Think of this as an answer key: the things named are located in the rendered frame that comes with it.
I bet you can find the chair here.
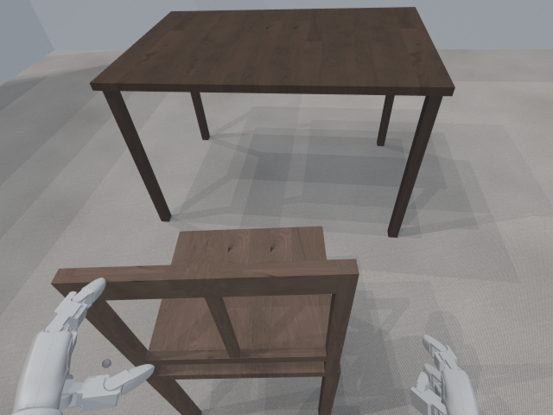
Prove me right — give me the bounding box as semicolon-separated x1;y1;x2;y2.
51;227;359;415

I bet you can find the table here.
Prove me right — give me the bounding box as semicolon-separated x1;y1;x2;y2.
90;7;455;238

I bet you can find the left robot hand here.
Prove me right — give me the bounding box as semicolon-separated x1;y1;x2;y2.
12;278;155;414

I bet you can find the right robot hand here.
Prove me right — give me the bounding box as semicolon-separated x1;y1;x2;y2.
411;335;480;415

